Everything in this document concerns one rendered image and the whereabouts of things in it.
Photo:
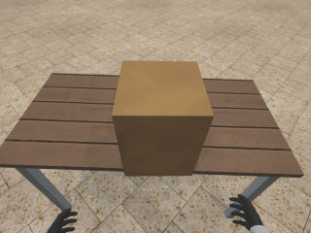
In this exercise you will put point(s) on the table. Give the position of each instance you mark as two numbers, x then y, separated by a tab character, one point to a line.
69	126

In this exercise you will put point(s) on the carton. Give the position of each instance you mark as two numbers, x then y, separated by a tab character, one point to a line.
161	115

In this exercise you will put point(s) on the left robot hand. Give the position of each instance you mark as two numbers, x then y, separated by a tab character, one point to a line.
60	222

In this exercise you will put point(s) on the right robot hand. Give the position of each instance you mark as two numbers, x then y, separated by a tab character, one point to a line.
250	214

